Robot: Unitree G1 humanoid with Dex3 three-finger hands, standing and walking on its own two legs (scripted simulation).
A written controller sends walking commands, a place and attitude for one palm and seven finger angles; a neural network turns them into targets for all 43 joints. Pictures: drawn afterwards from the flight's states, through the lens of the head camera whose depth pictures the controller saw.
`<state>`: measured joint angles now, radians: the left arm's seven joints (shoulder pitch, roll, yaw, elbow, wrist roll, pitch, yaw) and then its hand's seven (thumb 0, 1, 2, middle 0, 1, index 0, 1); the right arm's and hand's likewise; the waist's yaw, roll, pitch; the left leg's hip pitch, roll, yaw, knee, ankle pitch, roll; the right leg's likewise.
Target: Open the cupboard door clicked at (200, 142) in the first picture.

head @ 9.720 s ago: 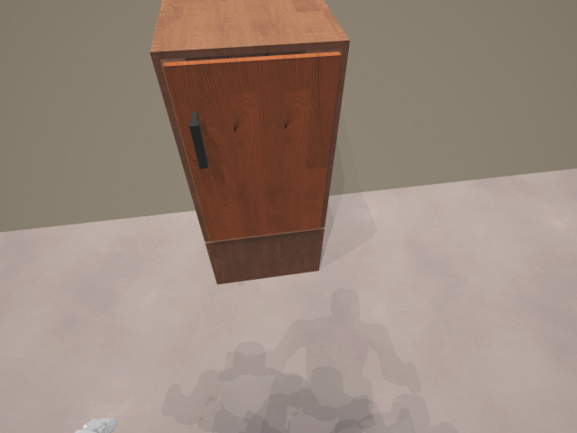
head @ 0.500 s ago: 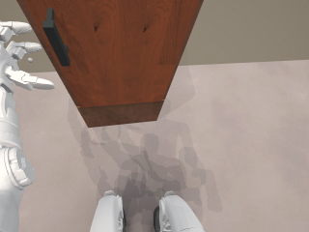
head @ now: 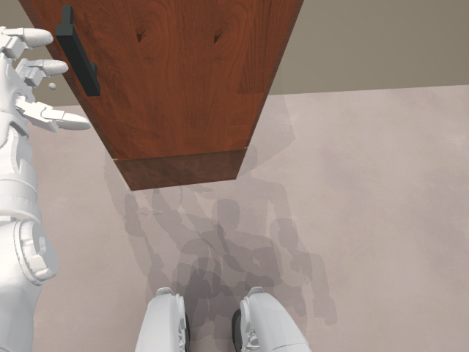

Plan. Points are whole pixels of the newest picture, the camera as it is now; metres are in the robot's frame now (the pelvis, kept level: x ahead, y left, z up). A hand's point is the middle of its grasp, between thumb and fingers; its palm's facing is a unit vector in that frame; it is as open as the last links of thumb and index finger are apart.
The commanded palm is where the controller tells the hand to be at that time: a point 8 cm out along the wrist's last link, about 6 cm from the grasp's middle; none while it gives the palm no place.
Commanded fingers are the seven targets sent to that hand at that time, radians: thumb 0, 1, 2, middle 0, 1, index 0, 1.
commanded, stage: slide the fingers in behind the handle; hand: left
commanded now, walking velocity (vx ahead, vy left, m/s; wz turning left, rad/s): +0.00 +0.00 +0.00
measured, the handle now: (81, 54) +0.57 +0.21 +0.07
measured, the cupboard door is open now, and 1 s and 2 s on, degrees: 0 0 0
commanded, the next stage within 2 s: close the thumb around the handle in 1.22 s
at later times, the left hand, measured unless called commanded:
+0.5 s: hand (75, 86) +0.52 +0.21 +0.06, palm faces +0.08 -1.00 +0.00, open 14.0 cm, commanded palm +0.50 +0.24 +0.06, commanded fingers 0.00 -0.50 0.30 -0.30 -1.20 -0.30 -1.20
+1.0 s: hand (81, 87) +0.52 +0.21 +0.06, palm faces +0.11 -0.99 -0.02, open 14.0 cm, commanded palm +0.50 +0.22 +0.06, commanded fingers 0.00 -0.50 0.30 -0.30 -1.20 -0.30 -1.20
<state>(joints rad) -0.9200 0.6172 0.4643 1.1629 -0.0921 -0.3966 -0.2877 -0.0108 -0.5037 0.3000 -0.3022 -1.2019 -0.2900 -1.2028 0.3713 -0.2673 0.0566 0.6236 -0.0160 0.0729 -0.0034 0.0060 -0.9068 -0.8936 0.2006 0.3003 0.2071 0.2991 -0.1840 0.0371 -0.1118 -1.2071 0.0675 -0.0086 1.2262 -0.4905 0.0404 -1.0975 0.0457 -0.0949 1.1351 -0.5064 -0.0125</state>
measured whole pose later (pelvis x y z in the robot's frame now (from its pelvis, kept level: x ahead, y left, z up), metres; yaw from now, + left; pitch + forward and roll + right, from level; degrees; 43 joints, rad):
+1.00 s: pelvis +0.01 +0.00 +0.00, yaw +1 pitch +26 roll -5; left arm -0.92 0.49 0.34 1.18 -0.09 -0.46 -0.15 -0.01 -0.50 0.30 -0.25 -1.22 -0.30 -1.20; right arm 0.37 -0.25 0.03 0.65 -0.03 0.07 0.03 0.01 -0.91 -0.89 0.20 0.30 0.21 0.30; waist -0.16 0.04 -0.13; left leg -1.18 0.05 -0.02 1.21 -0.49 0.04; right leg -1.07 0.03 -0.10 1.13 -0.52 -0.02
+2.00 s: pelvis +0.01 -0.01 +0.00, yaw +1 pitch +26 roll -4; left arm -0.90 0.45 0.38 1.16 -0.07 -0.47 -0.13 0.01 0.77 0.84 -0.39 -1.34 -0.38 -1.33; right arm 0.37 -0.25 0.04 0.63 -0.03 0.09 0.03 0.01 -0.91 -0.89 0.20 0.30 0.21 0.30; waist -0.17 0.05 -0.13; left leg -1.16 0.06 0.01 1.20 -0.49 0.03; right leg -1.07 0.04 -0.08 1.14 -0.52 -0.02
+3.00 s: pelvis +0.03 -0.04 +0.03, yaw +4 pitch +16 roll +0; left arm 0.07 -0.10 -0.24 0.24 0.10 -0.32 0.53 0.02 0.68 0.72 -0.33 -1.32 -0.38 -1.34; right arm 0.15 -0.13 0.03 0.54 -0.08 0.03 0.06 0.01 -0.91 -0.89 0.20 0.30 0.20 0.30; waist -0.01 0.02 -0.19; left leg -0.86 0.03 0.00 1.07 -0.49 -0.01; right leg -0.79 0.02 -0.08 1.07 -0.56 -0.06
